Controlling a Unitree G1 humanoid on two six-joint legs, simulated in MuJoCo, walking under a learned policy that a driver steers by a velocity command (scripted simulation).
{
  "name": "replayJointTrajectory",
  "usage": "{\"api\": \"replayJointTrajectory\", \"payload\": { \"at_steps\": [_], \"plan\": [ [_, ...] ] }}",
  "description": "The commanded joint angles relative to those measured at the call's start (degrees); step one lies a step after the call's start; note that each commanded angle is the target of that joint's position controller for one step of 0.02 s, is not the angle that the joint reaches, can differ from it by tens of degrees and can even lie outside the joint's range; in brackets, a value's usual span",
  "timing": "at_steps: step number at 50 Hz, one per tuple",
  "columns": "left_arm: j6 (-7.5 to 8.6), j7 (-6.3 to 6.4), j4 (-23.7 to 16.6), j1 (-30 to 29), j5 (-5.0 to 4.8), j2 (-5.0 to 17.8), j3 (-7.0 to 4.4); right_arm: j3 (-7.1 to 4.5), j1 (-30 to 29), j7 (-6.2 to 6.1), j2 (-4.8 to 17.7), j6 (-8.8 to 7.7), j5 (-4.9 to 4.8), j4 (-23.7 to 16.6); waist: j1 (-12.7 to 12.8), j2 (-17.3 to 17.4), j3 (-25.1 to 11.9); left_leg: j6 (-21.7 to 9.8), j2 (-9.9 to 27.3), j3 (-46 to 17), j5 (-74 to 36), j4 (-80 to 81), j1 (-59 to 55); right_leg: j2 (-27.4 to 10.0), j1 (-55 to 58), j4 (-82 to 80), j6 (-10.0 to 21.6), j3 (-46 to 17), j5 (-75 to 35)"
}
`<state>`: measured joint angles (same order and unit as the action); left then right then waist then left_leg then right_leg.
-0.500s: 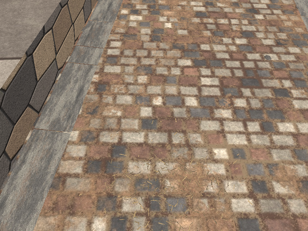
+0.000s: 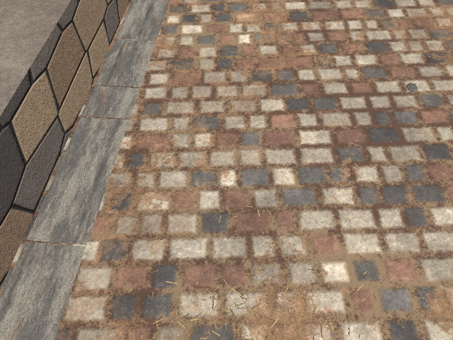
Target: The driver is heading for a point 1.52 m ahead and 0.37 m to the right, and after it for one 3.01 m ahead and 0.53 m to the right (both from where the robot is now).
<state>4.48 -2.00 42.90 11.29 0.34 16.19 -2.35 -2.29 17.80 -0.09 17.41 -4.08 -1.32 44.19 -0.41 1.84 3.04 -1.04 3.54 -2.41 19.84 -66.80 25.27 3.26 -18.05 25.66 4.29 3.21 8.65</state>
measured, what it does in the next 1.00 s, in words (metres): walks ahead: left foot, then right foot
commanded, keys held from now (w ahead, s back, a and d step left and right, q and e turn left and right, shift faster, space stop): w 1.00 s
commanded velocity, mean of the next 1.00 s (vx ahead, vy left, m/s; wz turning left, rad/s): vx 0.50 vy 0.00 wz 0.00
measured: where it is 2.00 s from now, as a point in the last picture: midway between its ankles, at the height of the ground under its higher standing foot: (247, 175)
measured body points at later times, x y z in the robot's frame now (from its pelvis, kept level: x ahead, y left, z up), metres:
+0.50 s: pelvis +0.29 +0.06 +0.00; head +0.32 +0.07 +0.45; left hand +0.35 +0.34 -0.13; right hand +0.44 -0.21 -0.10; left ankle +0.35 +0.15 -0.74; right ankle +0.18 -0.08 -0.65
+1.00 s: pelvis +0.57 +0.00 -0.01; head +0.60 -0.02 +0.44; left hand +0.73 +0.26 -0.10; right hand +0.61 -0.29 -0.14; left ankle +0.43 +0.14 -0.65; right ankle +0.64 -0.09 -0.74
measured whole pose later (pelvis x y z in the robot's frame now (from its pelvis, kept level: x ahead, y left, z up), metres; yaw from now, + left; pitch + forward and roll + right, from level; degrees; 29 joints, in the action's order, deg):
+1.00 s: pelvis +0.57 +0.00 -0.01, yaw -1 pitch +1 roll +1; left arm 4.6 -2.0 43.6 7.9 -0.3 16.0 -2.3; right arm -2.6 18.9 0.2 17.5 -4.2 -1.4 49.3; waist -1.2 1.2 2.2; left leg -1.5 0.7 -2.2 24.9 -63.3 17.6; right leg 1.1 -22.7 30.3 3.3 2.5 9.2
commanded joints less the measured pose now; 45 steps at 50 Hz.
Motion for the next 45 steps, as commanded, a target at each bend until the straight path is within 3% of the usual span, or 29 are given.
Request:
{"api": "replayJointTrajectory", "payload": {
  "at_steps": [1,4,8,10,13,16,17,18,19,20,21,22,23,24,25,28,31,34,38,42,43,44,45],
  "plan": [
    [1.71,0.06,-2.4,-0.1,-0.03,6.3,-1.76,-1.28,3.7,-0.33,4.0,0.33,0.55,-2.6,-1.2,-6.1,-3.8,0.9,4.8,-2.1,-4.0,1.8,6.9,-15.7,5.8,-17.4,11.0,-17.5,-2.7],
    [2.17,0.54,-0.7,1.6,-0.34,7.8,-2.17,-1.07,-2.3,-0.66,3.6,0.51,1.39,-4.7,-0.3,-4.9,-0.7,2.6,5.6,-1.7,-11.9,10.1,11.4,-14.9,5.3,-19.8,11.2,-13.2,-6.4],
    [1.44,1.25,0.7,4.7,-0.95,9.2,-2.37,-0.22,-11.0,0.32,1.7,-0.85,1.13,-6.6,2.9,-3.8,0.8,2.6,3.4,0.9,-25.2,27.1,9.1,-12.1,7.0,-19.7,8.3,-7.3,-8.7],
    [0.97,1.35,2.0,7.9,-1.32,10.3,-2.58,-0.03,-14.8,1.00,1.4,-1.26,0.65,-7.7,4.8,-3.6,1.2,2.4,2.3,1.6,-27.3,31.6,8.4,-13.3,9.7,-19.2,8.2,-7.5,-7.7],
    [-0.23,1.56,3.7,10.5,-1.62,10.8,-2.79,-0.24,-18.6,2.01,2.4,-1.62,0.33,-9.4,5.5,-4.0,1.8,0.9,1.4,1.0,-24.1,36.0,10.7,-16.2,17.1,-16.3,7.6,-8.7,-9.7],
    [-1.36,2.03,4.5,10.4,-1.70,11.7,-3.19,-0.91,-16.7,2.60,4.2,-1.73,0.44,-9.6,3.1,-5.5,-0.2,-1.4,-0.3,1.7,-16.7,38.3,7.1,-18.0,22.6,-10.8,5.9,-9.3,-19.3],
    [-1.69,2.15,4.4,9.3,-1.65,12.0,-3.23,-1.61,-12.5,2.47,5.4,-1.75,0.54,-8.6,0.4,-6.0,-3.0,-2.7,-2.0,3.4,-15.7,39.5,0.7,-16.9,22.7,-5.4,4.9,-8.1,-28.4],
    [-1.98,2.26,4.2,8.9,-1.31,10.8,-2.69,-3.00,-4.2,2.00,7.9,-1.68,0.67,-6.2,-3.8,-5.1,-8.7,-4.5,-3.0,4.4,-16.9,40.3,-11.6,-13.9,19.7,5.0,3.3,-5.7,-33.2],
    [-1.83,2.44,2.6,9.4,0.08,7.7,-1.26,-4.21,6.1,1.34,12.1,-1.37,1.24,-4.4,-7.4,0.4,-17.9,-8.1,6.6,-5.9,-19.2,37.4,-29.4,-10.6,8.6,22.3,1.2,-3.3,-19.9],
    [-0.48,1.86,1.5,17.0,-0.26,0.8,0.73,-5.11,8.1,1.51,16.6,-1.15,1.47,-3.3,-2.9,15.6,-24.0,-17.8,19.0,-33.9,-7.4,43.1,-48.1,0.6,-15.4,41.7,-2.7,-3.4,19.2],
    [0.66,1.51,2.4,13.3,-1.53,6.9,-0.42,-3.61,8.4,1.58,10.1,-1.12,0.76,-3.7,-6.0,10.0,-23.5,-17.2,18.6,-38.9,0.4,48.0,-47.9,-1.6,-22.5,47.9,-2.4,-10.7,24.6],
    [1.38,1.20,0.6,7.7,-2.91,9.8,-1.30,-2.79,4.4,1.40,8.0,-1.18,0.90,-4.1,-5.7,7.0,-14.8,-14.6,16.6,-30.0,-1.7,49.1,-41.3,-4.5,-25.9,48.6,-1.7,-9.8,20.0],
    [1.68,1.36,-0.1,4.5,-2.62,9.1,-1.10,-2.48,0.8,1.35,7.2,-1.12,1.16,-4.5,-4.2,2.5,-10.3,-13.4,14.3,-23.6,-7.9,50.1,-33.8,-7.3,-24.7,46.2,-1.8,-8.0,15.0],
    [1.60,1.43,-0.4,2.9,-1.57,8.7,-1.27,-2.10,-1.8,1.48,5.9,-1.13,1.45,-4.7,-2.7,1.0,-6.7,-12.9,12.3,-19.2,-13.9,51.7,-27.4,-8.9,-23.1,42.6,-2.3,-7.5,11.8],
    [1.10,1.34,-0.2,3.9,-1.26,8.1,-1.43,-1.70,-3.2,1.53,4.7,-1.35,1.97,-4.8,-0.9,1.9,-5.9,-12.5,10.8,-16.1,-17.6,53.4,-23.2,-10.3,-19.6,40.6,-2.6,-7.9,9.5],
    [-0.58,1.46,0.3,5.3,-0.93,5.1,-0.81,-2.05,-3.7,1.64,5.5,-2.24,1.25,-3.6,1.2,2.2,-4.4,-13.6,9.7,-10.5,-22.7,57.5,-17.4,-11.0,-16.7,35.6,-4.4,-6.8,7.0],
    [-0.86,1.59,-1.5,-0.3,-0.44,4.3,-0.41,-2.53,-2.6,1.01,7.1,-2.17,1.19,-2.1,0.2,1.2,-1.7,-13.2,8.4,-6.0,-23.7,59.7,-16.6,-11.2,-19.2,25.6,-5.9,-6.2,-1.6],
    [-0.21,1.04,-2.8,-6.2,-0.63,3.2,0.03,-2.65,-0.8,0.53,8.0,-1.70,0.89,-0.7,-1.9,1.3,-0.4,-11.1,6.3,-1.9,-22.3,60.2,-16.6,-9.6,-16.8,14.0,-5.7,-4.7,-11.3],
    [0.39,0.12,-4.9,-12.5,-1.21,3.7,0.02,-3.00,3.5,0.32,9.1,-0.85,0.30,2.0,-4.1,1.4,0.9,-10.5,8.7,-2.2,-20.2,58.6,-21.8,-8.0,-16.5,6.8,-4.6,-4.3,-13.5],
    [0.82,-0.75,-5.4,-11.9,-1.11,5.5,-0.66,-3.53,3.5,-0.26,10.0,0.43,0.01,3.5,-2.0,2.5,-0.1,-8.6,11.6,-3.1,-27.7,53.1,-28.7,-6.8,-14.1,3.5,-1.6,-4.1,-5.8],
    [0.90,-0.67,-4.5,-8.3,-1.01,6.6,-1.26,-3.60,2.5,-0.39,10.3,0.75,0.02,3.4,0.3,2.9,-2.2,-7.7,10.7,-2.1,-35.8,48.7,-28.8,-5.2,-8.5,2.4,-0.5,-2.5,-4.6],
    [0.86,-0.27,-2.1,-0.7,-0.86,8.6,-2.54,-3.20,2.1,-0.50,9.4,1.11,0.24,3.4,4.1,2.0,-7.1,-6.3,7.9,0.1,-42.3,39.4,-26.8,-3.6,2.3,1.6,1.0,-0.8,-5.1],
    [0.68,0.29,0.1,9.2,-0.53,12.2,-3.82,-2.02,2.7,-0.69,6.9,1.16,1.27,2.3,7.7,-1.9,-15.2,-4.3,4.8,2.5,-33.0,24.2,-17.6,-10.1,18.8,4.2,4.0,-7.7,-7.3]
  ]
}}
Next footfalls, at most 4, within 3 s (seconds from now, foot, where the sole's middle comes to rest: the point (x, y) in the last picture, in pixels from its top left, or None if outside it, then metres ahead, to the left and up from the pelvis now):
0.38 left None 0.39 0.15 -0.77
0.90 right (270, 268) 0.68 -0.09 -0.77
1.42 left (202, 192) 0.97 0.13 -0.77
1.92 right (293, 154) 1.14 -0.21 -0.77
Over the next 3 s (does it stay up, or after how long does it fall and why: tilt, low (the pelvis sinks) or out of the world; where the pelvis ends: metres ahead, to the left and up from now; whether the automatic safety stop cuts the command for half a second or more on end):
stays up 1.38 -0.25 0.00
